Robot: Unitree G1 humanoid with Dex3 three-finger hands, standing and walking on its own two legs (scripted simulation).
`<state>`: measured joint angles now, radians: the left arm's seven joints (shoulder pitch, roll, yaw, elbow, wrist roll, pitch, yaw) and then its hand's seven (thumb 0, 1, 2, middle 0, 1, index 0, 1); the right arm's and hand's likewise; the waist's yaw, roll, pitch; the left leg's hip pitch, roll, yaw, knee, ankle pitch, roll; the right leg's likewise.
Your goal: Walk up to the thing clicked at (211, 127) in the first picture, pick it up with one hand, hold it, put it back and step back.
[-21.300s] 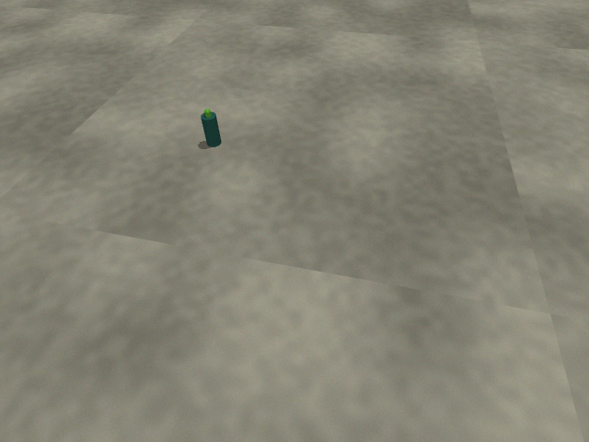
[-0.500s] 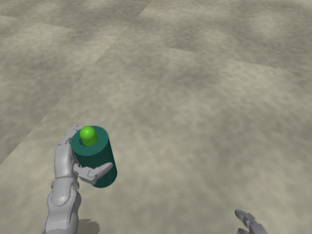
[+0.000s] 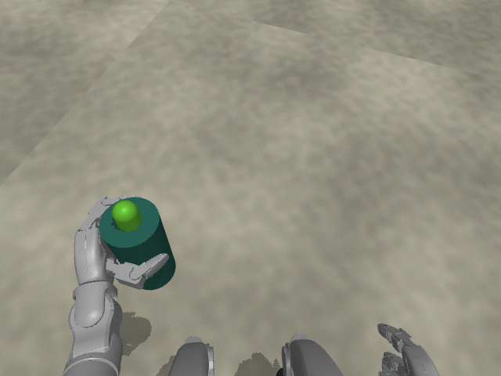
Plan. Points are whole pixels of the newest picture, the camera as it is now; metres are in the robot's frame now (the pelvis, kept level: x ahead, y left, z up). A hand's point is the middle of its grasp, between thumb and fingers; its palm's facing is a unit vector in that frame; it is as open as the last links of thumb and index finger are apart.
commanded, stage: crouch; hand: left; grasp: from the side
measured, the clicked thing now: (140, 242) +0.35 +0.18 -0.02
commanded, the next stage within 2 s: lower in 1.44 s
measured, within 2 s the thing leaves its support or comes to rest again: neither
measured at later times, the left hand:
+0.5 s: hand (154, 275) +0.36 +0.21 -0.26, palm faces +0.17 -0.99 -0.01, open 11.3 cm
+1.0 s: hand (161, 284) +0.38 +0.22 -0.39, palm faces +0.18 -0.98 -0.01, open 11.3 cm
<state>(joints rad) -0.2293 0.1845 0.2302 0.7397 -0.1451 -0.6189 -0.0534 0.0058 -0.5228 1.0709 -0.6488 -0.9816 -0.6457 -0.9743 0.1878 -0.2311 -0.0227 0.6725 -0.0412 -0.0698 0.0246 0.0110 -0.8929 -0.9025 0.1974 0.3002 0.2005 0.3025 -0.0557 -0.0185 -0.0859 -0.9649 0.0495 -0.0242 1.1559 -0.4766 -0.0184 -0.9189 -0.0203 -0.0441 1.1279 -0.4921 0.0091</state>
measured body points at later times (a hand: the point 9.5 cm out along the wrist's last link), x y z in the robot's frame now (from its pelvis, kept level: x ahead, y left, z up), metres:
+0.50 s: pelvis -0.04 +0.00 -0.21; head +0.15 +0.03 +0.20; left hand +0.35 +0.26 -0.26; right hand +0.10 -0.26 -0.34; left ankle +0.04 +0.13 -0.65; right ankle +0.03 -0.13 -0.65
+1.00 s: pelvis -0.07 +0.00 -0.33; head +0.14 +0.04 +0.06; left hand +0.36 +0.27 -0.39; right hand +0.03 -0.27 -0.45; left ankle +0.04 +0.13 -0.65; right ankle +0.03 -0.13 -0.65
